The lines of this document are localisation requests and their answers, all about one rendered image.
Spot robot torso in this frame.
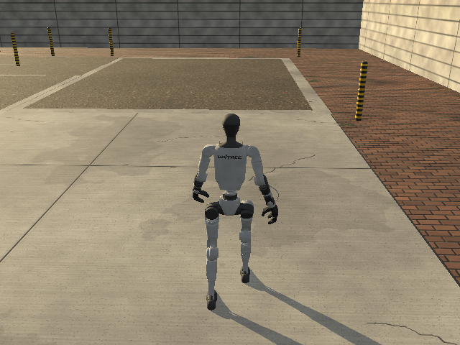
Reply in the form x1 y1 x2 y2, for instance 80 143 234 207
213 141 247 216

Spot robot right upper arm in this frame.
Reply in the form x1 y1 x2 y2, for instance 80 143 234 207
245 145 266 186

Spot robot right hand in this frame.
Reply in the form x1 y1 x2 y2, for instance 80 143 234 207
262 205 278 224

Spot left robot thigh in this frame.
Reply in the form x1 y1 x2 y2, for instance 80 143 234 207
205 201 220 261

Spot robot left hand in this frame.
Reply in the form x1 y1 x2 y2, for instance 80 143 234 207
193 190 209 203

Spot robot left upper arm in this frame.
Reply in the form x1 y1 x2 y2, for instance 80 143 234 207
196 144 216 182

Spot robot left forearm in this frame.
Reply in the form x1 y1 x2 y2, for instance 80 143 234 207
193 171 203 194

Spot robot right forearm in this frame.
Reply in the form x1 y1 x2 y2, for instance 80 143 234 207
259 175 276 208

